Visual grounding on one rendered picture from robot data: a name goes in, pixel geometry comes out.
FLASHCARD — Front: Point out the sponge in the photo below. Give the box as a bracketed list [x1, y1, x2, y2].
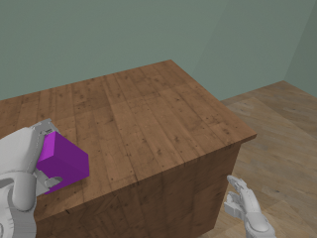
[36, 131, 90, 194]

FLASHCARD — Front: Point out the robot right hand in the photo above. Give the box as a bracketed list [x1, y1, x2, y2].
[224, 175, 262, 221]

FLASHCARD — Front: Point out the robot left hand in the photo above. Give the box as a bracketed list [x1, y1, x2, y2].
[0, 118, 63, 196]

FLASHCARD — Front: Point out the robot left forearm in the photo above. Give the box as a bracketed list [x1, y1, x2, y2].
[0, 172, 37, 238]

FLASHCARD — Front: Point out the robot right forearm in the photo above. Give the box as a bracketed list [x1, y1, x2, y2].
[244, 211, 276, 238]

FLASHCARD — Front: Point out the table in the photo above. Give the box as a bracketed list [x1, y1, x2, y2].
[0, 59, 258, 238]

